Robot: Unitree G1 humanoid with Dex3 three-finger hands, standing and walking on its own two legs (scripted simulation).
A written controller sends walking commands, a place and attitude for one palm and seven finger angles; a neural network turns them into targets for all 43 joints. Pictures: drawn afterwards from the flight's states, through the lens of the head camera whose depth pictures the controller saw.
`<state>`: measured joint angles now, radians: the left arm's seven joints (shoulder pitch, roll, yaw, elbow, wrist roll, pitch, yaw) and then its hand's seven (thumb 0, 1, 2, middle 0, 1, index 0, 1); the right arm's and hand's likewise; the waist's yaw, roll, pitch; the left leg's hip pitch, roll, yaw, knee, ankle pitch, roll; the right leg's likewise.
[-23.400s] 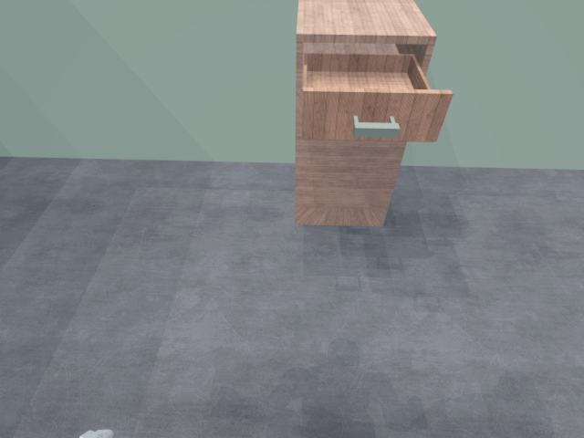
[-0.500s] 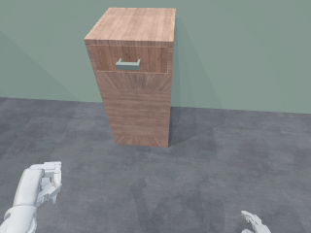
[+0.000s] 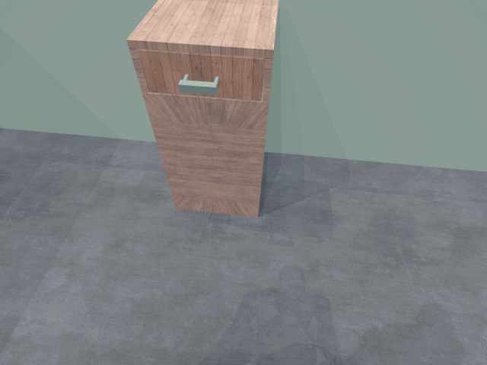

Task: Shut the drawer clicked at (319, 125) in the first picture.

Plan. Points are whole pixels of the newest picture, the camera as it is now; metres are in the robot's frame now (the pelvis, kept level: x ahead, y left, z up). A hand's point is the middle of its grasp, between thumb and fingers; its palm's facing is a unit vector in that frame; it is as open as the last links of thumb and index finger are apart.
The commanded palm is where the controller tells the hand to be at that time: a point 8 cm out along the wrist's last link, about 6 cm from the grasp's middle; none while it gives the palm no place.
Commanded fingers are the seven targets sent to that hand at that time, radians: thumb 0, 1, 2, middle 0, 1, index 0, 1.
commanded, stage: let the arm hang, fingers relaxed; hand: left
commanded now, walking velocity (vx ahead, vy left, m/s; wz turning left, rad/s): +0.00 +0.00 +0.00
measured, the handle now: (199, 83) +0.85 +0.19 -0.02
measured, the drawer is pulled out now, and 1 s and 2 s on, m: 0.00 0.00 0.00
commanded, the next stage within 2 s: look to check the result in 0.50 s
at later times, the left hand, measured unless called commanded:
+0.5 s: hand out of the picture +0.04 +0.16 -0.18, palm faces +0.02 -0.98 -0.20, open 7.3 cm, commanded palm none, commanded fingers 0.00 0.90 0.90 -0.20 -0.30 -0.20 -0.30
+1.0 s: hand out of the picture +0.02 +0.16 -0.18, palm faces +0.01 -0.98 -0.21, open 7.4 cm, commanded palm none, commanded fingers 0.00 0.90 0.90 -0.20 -0.30 -0.20 -0.30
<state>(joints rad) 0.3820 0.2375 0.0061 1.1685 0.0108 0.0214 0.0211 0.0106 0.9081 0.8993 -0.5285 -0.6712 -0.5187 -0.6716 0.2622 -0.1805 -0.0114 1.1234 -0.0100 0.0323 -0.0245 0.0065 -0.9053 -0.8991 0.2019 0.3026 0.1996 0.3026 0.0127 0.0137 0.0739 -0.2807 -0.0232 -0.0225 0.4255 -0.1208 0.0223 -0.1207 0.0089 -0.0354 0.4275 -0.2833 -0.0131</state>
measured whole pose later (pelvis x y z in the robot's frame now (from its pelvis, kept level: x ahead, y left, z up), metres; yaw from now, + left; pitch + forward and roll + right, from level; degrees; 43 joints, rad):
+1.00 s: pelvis +0.03 -0.02 +0.00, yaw -2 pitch -2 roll +0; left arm 0.28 0.16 0.01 1.14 0.01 0.00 0.04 0.01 0.91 0.90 -0.20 -0.30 -0.20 -0.30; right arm 0.22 -0.16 -0.02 1.14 -0.01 0.01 -0.04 0.00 -0.91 -0.90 0.20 0.30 0.20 0.30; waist 0.00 0.00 0.07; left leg -0.22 0.00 -0.01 0.43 -0.17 -0.01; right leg -0.05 0.03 -0.01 0.39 -0.31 -0.04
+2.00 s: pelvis +0.03 -0.03 +0.00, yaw -2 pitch -2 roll +0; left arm 0.27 0.17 0.01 1.14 0.01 -0.01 0.03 0.01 0.91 0.90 -0.20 -0.30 -0.20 -0.30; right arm 0.22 -0.18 -0.02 1.15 -0.01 0.01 -0.04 0.00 -0.91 -0.90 0.20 0.30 0.20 0.30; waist 0.00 0.01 0.06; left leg -0.20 0.01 0.00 0.40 -0.17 -0.01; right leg -0.04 0.04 -0.01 0.38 -0.31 -0.05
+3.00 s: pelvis +0.04 -0.03 +0.00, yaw -2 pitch -2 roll +1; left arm 0.26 0.18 0.01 1.13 0.01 -0.01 0.03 0.01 0.91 0.90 -0.20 -0.30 -0.20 -0.30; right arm 0.21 -0.18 -0.02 1.15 -0.01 0.01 -0.04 0.00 -0.91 -0.90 0.20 0.30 0.20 0.30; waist 0.00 0.01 0.06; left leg -0.19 0.01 0.00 0.39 -0.17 -0.02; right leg -0.03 0.04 0.00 0.36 -0.30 -0.05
